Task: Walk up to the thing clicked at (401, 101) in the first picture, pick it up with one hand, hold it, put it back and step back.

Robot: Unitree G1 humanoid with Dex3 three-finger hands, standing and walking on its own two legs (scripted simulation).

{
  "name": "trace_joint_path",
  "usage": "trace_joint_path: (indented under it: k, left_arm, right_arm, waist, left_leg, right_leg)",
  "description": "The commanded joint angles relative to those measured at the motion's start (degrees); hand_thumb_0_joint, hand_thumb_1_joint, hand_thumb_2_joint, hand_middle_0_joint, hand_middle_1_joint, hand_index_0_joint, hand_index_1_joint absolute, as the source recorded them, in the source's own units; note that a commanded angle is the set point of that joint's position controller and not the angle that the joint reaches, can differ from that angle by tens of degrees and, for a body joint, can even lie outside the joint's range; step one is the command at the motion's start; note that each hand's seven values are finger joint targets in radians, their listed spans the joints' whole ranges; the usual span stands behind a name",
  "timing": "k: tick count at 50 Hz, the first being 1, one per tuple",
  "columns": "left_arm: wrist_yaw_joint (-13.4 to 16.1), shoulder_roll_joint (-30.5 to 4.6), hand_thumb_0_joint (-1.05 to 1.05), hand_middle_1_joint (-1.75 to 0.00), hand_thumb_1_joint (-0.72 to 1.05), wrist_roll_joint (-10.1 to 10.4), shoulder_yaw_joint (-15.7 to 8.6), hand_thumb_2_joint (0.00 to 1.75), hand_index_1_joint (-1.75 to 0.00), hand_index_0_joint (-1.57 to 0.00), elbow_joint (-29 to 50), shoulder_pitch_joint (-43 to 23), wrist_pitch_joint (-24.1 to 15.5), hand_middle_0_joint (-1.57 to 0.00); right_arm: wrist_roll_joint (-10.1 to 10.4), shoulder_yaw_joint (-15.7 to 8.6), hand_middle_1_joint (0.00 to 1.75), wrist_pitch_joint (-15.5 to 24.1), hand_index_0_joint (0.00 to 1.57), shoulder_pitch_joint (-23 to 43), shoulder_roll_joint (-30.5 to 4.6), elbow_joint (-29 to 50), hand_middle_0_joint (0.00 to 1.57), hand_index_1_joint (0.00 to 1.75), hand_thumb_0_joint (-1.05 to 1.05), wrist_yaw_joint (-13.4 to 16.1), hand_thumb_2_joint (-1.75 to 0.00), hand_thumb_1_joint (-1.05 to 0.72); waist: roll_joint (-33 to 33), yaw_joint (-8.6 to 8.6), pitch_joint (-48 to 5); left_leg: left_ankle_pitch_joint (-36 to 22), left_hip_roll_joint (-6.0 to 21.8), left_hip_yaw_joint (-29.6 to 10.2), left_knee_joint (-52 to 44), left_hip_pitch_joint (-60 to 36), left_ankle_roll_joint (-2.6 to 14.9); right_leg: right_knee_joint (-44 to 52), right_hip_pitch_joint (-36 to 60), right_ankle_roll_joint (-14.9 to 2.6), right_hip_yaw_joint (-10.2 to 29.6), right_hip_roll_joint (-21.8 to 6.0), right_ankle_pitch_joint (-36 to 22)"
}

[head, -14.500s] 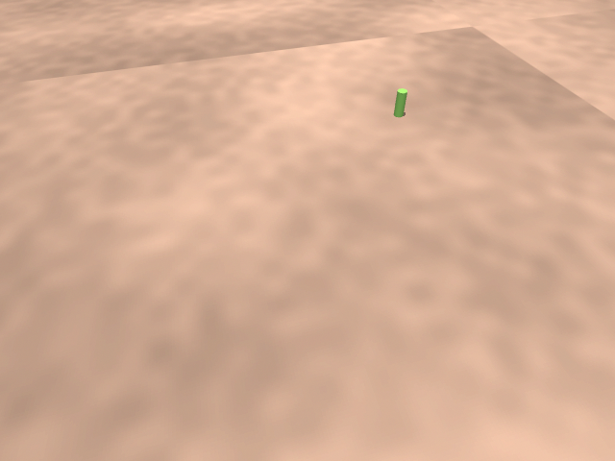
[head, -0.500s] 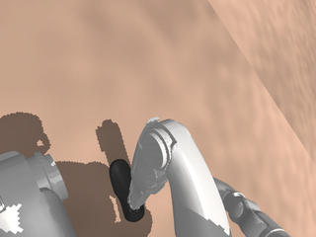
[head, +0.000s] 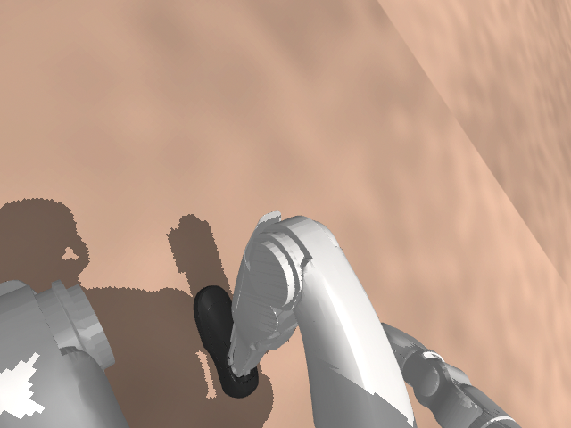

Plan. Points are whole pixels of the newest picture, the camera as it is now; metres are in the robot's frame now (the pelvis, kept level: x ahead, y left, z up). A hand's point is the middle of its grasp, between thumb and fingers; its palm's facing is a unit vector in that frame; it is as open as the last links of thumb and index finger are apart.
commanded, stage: close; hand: left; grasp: from the side
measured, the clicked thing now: out of the picture +0.49 +0.34 -0.23
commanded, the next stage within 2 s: settle in 0.10 s
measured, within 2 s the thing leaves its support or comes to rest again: leaves its support in 0.50 s
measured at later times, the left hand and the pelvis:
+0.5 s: hand out of the picture +0.48 +0.34 -0.17, palm faces +0.44 -0.90 -0.04, open 9.3 cm; pelvis +0.00 +0.00 +0.00, yaw +0 degrees
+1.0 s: hand out of the picture +0.47 +0.37 -0.06, palm faces +0.41 -0.91 -0.05, open 9.4 cm; pelvis +0.00 -0.01 +0.01, yaw +4 degrees
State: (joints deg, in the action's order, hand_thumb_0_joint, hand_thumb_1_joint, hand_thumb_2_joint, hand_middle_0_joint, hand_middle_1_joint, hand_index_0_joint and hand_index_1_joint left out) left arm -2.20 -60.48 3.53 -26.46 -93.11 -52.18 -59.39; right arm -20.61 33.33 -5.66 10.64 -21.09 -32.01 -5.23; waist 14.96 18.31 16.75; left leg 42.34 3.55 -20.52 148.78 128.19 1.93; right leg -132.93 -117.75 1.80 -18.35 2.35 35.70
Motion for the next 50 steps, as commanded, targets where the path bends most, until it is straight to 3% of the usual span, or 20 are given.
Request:
trace_joint_path:
  k: [1,7,16,19,27,30,32,33,38,39,43,44,45,50]
  left_arm:
    - [0.32,-7.16,0.0,-0.83,0.38,-0.01,-1.24,0.83,-0.83,-0.83,7.54,-12.46,-3.55,-0.83]
    - [0.19,-7.82,0.0,-1.08,0.4,-0.72,-0.97,1.03,-1.08,-1.05,8.34,-12.97,-3.26,-1.05]
    - [0.01,-7.07,0.0,-1.29,0.39,0.0,-1.07,1.23,-1.3,-1.17,9.73,-14.24,-2.77,-1.17]
    - [-0.11,-8.71,0.0,-1.33,0.36,-0.15,-1.3,1.25,-1.34,-1.21,12.69,-15.97,-2.58,-1.21]
    - [-1.15,-10.36,0.0,-1.39,0.25,-0.46,-1.98,1.26,-1.4,-1.28,20.46,-20.0,-0.1,-1.28]
    - [-1.83,-12.21,0.0,-1.41,0.21,-1.6,-2.9,1.28,-1.42,-1.29,23.77,-18.85,2.02,-1.29]
    - [-2.43,-11.21,0.0,-1.43,0.2,-1.71,-2.95,1.28,-1.44,-1.32,25.48,-18.26,3.89,-1.31]
    - [-2.82,-11.16,0.0,-1.43,0.16,-1.7,-3.05,1.27,-1.45,-1.33,26.8,-17.62,4.83,-1.33]
    - [-4.4,-8.46,0.0,-1.44,0.11,0.74,-5.96,1.27,-1.46,-1.34,33.0,-14.32,9.97,-1.33]
    - [-4.78,-6.7,0.0,-1.45,0.09,0.75,-5.08,1.27,-1.46,-1.34,32.03,-13.29,11.02,-1.33]
    - [-5.08,-4.86,0.0,-1.44,0.14,1.67,-5.63,1.27,-1.45,-1.33,36.69,-14.53,14.08,-1.33]
    - [-5.65,-2.51,0.0,-1.45,0.1,1.77,-4.17,1.27,-1.46,-1.34,37.19,-14.82,14.6,-1.34]
    - [-5.93,-1.25,0.0,-1.45,0.11,2.13,-4.32,1.27,-1.46,-1.34,37.14,-13.86,15.24,-1.33]
    - [-7.15,1.44,0.0,-1.42,0.12,1.69,-2.51,1.24,-1.43,-1.31,38.55,-15.23,17.8,-1.3]
  right_arm:
    - [-0.38,-6.42,0.3,-1.42,0.2,-3.73,-20.99,-0.21,0.2,0.3,0.0,1.13,-0.89,-0.86]
    - [-0.34,-6.36,0.3,-1.78,0.2,-3.76,-20.76,0.22,0.2,0.3,0.0,1.15,-0.89,-0.87]
    - [-0.17,-6.53,0.3,-1.74,0.2,-4.55,-21.09,0.03,0.2,0.3,0.0,1.12,-0.9,-0.89]
    - [0.1,-6.92,0.3,-1.64,0.2,-4.91,-20.9,-0.08,0.2,0.3,0.0,1.13,-0.9,-0.9]
    - [0.68,-8.59,0.3,-1.83,0.2,-8.41,-20.37,-0.8,0.2,0.3,0.0,0.94,-0.9,-0.9]
    - [1.04,-9.54,0.3,-2.41,0.2,-10.28,-20.08,-0.97,0.2,0.3,0.0,0.87,-0.9,-0.9]
    - [1.71,-10.6,0.3,-2.81,0.2,-11.63,-20.11,-0.68,0.2,0.3,0.0,0.92,-0.9,-0.9]
    - [2.21,-11.12,0.3,-2.86,0.2,-11.44,-19.76,-0.48,0.2,0.3,0.0,0.9,-0.9,-0.9]
    - [4.84,-14.27,0.3,-3.35,0.2,-15.33,-18.7,0.46,0.2,0.3,0.0,1.0,-0.9,-0.9]
    - [5.44,-14.86,0.3,-3.27,0.2,-15.31,-18.46,0.62,0.2,0.3,0.0,1.07,-0.9,-0.9]
    - [7.35,-17.24,0.3,-3.04,0.2,-18.21,-17.01,0.7,0.2,0.3,0.0,1.23,-0.9,-0.89]
    - [7.83,-18.15,0.3,-2.79,0.2,-18.28,-16.87,0.64,0.2,0.3,0.0,1.23,-0.9,-0.9]
    - [8.11,-18.65,0.3,-2.55,0.2,-19.31,-16.63,0.59,0.2,0.3,0.0,1.21,-0.9,-0.89]
    - [9.64,-21.35,0.3,-1.56,0.2,-21.72,-15.62,-0.44,0.2,0.3,0.0,1.28,-0.89,-0.88]
  waist:
    - [-35.5,8.67,-31.2]
    - [-35.74,9.04,-30.72]
    - [-35.53,9.49,-32.77]
    - [-36.5,8.64,-33.08]
    - [-41.48,7.75,-37.94]
    - [-44.98,5.76,-40.95]
    - [-45.58,5.38,-41.45]
    - [-45.56,4.25,-41.77]
    - [-44.09,1.17,-47.01]
    - [-43.04,1.3,-45.56]
    - [-38.01,0.54,-46.91]
    - [-37.78,0.7,-45.73]
    - [-36.97,0.72,-45.58]
    - [-34.72,-0.3,-46.66]
  left_leg:
    - [-14.57,3.3,1.11,-18.54,-28.34,-2.96]
    - [-12.69,3.13,1.79,-18.72,-26.48,-2.77]
    - [-14.89,3.1,1.5,-18.21,-28.18,-2.71]
    - [-13.66,2.96,2.17,-18.36,-27.4,-2.64]
    - [-17.16,3.06,2.98,-18.75,-31.67,-3.21]
    - [-21.16,3.19,3.15,-19.47,-35.46,-3.81]
    - [-21.32,3.01,3.28,-20.34,-35.2,-3.93]
    - [-20.01,2.86,3.64,-20.74,-34.28,-3.87]
    - [-20.27,2.18,5.45,-22.0,-33.08,-3.44]
    - [-18.49,2.07,5.4,-22.62,-31.08,-3.29]
    - [-14.74,1.22,7.37,-22.3,-25.07,-2.07]
    - [-12.52,1.11,7.5,-22.83,-24.09,-1.93]
    - [-11.73,0.97,7.78,-23.01,-23.46,-1.77]
    - [-7.97,0.3,9.39,-23.79,-21.75,-1.17]
  right_leg:
    - [8.65,13.83,-1.94,-1.3,3.21,-13.21]
    - [9.0,14.7,-2.01,-1.22,3.25,-12.3]
    - [9.02,15.48,-1.79,-1.34,3.07,-14.0]
    - [9.08,15.39,-1.97,-0.86,3.08,-13.15]
    - [8.56,15.34,-2.16,-0.07,2.75,-14.79]
    - [8.11,14.68,-2.4,0.36,2.49,-15.95]
    - [7.91,14.18,-2.64,0.42,2.22,-15.7]
    - [7.86,13.49,-2.8,0.77,2.13,-14.71]
    - [8.37,15.39,-2.98,1.88,1.78,-15.09]
    - [8.16,14.19,-3.06,1.82,1.71,-13.89]
    - [9.6,15.74,-3.08,3.04,1.64,-12.75]
    - [9.55,13.64,-3.23,3.18,1.47,-11.1]
    - [9.99,13.89,-3.18,3.2,1.45,-10.74]
    - [11.25,12.23,-3.33,4.36,1.05,-7.61]
